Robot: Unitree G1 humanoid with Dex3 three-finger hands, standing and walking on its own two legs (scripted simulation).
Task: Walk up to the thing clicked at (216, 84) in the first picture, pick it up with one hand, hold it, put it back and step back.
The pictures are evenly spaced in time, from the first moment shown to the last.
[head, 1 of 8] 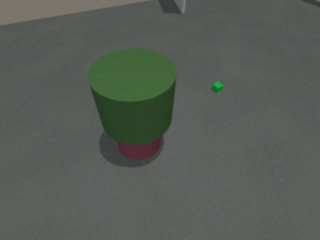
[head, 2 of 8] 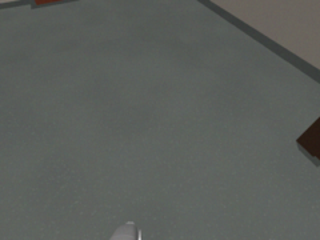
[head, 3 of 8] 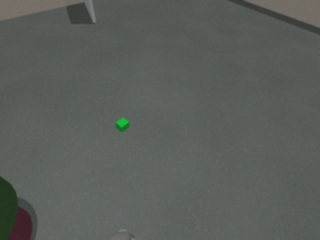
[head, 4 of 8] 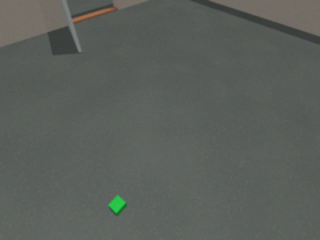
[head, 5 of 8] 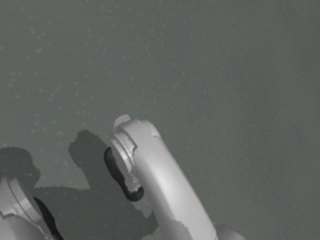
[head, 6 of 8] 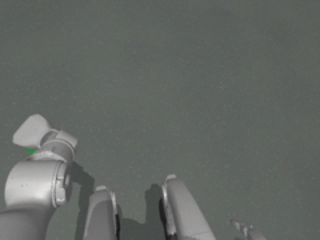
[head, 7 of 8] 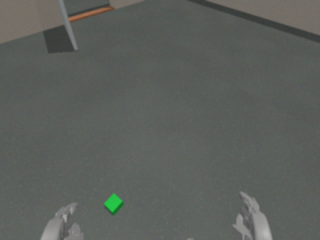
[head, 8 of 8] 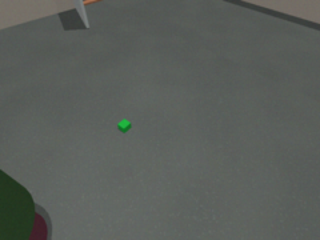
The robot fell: no
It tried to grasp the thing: yes
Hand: left
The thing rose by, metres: 0.67
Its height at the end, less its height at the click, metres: +0.00
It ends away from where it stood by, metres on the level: 0.01
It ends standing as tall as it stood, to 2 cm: yes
